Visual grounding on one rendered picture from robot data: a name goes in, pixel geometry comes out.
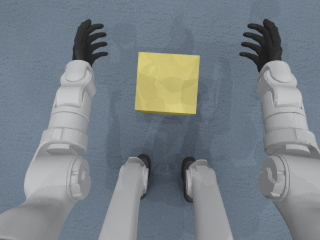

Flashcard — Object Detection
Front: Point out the left robot forearm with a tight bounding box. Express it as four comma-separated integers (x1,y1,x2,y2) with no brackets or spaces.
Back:
24,60,97,197

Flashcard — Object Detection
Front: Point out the left robot shin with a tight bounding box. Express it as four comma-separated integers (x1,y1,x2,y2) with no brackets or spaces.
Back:
118,157,145,176

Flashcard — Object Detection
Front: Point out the carton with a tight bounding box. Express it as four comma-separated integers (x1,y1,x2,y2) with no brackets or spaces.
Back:
134,52,200,116

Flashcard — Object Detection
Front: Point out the robot left foot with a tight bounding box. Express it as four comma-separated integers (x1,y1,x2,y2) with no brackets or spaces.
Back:
138,154,151,200

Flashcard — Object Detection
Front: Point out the robot left upper arm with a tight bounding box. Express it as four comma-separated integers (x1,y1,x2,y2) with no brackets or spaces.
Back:
0,155,91,240

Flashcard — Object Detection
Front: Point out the robot left hand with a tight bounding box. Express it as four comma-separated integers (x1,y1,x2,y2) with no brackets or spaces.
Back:
72,19,108,67

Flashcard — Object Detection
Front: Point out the robot right hand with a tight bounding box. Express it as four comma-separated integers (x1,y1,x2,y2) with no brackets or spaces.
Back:
239,19,283,73

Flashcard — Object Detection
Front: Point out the robot right upper arm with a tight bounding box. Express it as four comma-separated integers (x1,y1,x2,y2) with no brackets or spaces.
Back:
258,154,320,240

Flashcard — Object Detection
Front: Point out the right robot forearm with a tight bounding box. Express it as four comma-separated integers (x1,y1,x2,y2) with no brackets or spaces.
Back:
256,60,320,160

